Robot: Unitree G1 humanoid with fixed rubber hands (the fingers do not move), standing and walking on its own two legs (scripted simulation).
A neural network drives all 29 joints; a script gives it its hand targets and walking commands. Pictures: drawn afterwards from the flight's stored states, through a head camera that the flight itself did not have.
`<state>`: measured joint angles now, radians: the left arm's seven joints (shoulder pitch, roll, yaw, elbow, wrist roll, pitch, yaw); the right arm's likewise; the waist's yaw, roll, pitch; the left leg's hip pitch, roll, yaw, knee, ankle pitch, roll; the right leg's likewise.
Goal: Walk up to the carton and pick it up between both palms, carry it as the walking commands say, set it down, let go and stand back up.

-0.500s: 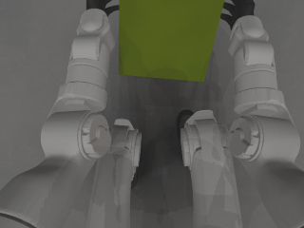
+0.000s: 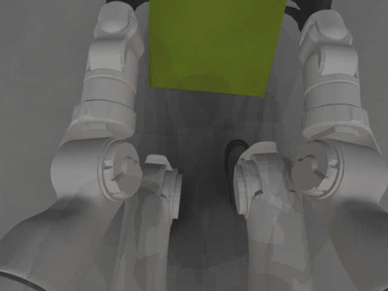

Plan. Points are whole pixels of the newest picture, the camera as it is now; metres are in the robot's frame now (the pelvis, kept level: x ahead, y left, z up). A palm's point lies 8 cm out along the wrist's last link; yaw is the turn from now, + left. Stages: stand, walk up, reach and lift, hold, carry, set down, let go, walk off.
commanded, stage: set down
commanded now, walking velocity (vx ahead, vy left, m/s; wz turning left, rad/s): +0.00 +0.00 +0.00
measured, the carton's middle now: (209, 22) +0.55 -0.08 -0.24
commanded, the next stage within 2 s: none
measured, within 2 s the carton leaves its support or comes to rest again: rests again in 1.38 s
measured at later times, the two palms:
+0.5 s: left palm (119, 6) +0.55 +0.07 -0.13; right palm (309, 10) +0.52 -0.23 -0.14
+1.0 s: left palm (114, 6) +0.56 +0.08 -0.14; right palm (300, 6) +0.53 -0.22 -0.15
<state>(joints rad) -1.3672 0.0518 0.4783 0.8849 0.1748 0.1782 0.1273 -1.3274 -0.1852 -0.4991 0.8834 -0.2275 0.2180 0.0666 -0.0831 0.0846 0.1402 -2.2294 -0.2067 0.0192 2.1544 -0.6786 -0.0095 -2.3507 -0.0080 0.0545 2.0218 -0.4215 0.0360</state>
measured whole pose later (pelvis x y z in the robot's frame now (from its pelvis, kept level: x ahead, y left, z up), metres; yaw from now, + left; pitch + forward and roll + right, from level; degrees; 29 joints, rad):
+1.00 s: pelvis +0.00 +0.00 -0.01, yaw +0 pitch +42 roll +0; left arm -1.42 0.11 0.41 0.97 0.16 0.13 0.10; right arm -1.41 -0.22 -0.55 1.00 -0.24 0.10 0.08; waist -0.07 0.08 0.20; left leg -2.24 -0.22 0.02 2.18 -0.68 -0.01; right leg -2.35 -0.02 0.06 2.04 -0.43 0.04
